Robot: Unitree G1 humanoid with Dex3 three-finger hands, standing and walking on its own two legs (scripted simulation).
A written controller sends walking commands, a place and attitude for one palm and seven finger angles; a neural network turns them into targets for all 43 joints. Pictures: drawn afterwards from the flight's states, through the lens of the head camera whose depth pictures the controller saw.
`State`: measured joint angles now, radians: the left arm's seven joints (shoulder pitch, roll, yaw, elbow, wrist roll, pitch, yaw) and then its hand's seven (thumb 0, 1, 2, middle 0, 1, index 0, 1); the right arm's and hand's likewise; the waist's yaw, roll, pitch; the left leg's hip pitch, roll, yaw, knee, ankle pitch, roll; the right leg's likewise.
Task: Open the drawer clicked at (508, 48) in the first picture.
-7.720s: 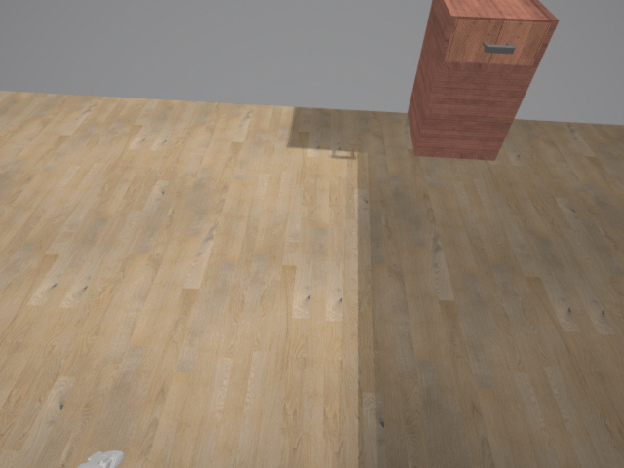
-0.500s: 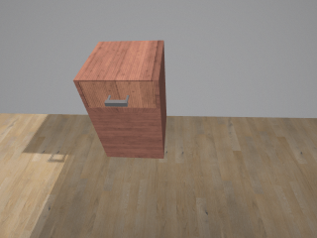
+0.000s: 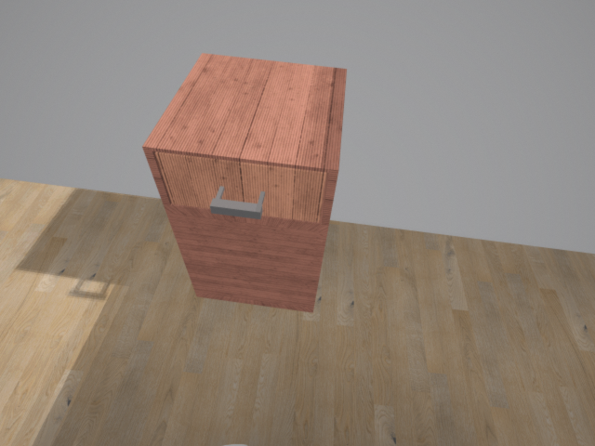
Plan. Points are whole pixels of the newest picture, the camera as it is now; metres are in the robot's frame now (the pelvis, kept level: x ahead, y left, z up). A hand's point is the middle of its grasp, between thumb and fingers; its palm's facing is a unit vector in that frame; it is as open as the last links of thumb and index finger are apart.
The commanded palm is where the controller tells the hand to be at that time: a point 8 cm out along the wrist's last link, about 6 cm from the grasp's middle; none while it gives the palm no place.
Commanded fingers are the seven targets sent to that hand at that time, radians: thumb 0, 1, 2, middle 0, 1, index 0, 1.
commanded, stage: take the last steps up to it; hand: left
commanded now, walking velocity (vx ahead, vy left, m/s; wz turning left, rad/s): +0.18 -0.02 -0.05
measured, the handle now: (239, 201) +0.63 +0.20 -0.15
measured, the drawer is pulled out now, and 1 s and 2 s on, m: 0.00 0.00 0.00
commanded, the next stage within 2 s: come to a stop and stand still in 0.06 s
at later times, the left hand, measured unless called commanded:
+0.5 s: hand (206, 401) +0.20 +0.16 -0.16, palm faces +0.01 -0.98 -0.21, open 7.3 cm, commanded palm none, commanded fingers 0.00 0.90 0.90 -0.20 -0.30 -0.20 -0.30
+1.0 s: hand out of the picture +0.07 +0.22 -0.16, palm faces +0.01 -0.97 -0.24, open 7.4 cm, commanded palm none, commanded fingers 0.00 0.90 0.90 -0.20 -0.30 -0.20 -0.30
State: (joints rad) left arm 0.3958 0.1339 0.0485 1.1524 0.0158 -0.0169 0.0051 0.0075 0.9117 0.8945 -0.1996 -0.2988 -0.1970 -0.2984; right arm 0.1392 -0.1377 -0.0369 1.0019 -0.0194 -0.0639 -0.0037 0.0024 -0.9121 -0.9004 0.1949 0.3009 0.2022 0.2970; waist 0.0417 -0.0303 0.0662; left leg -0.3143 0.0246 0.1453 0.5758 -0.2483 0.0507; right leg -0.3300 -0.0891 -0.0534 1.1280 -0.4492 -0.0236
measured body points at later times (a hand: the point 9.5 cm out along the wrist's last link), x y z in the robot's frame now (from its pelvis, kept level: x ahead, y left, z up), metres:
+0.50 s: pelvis +0.10 -0.01 +0.00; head +0.15 -0.02 +0.45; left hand +0.20 +0.21 -0.14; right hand +0.11 -0.23 -0.16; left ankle +0.04 +0.11 -0.67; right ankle +0.16 -0.12 -0.73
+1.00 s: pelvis +0.07 +0.03 +0.01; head +0.08 +0.01 +0.46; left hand +0.07 +0.27 -0.14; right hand +0.11 -0.20 -0.15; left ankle +0.07 +0.14 -0.73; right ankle +0.04 -0.08 -0.73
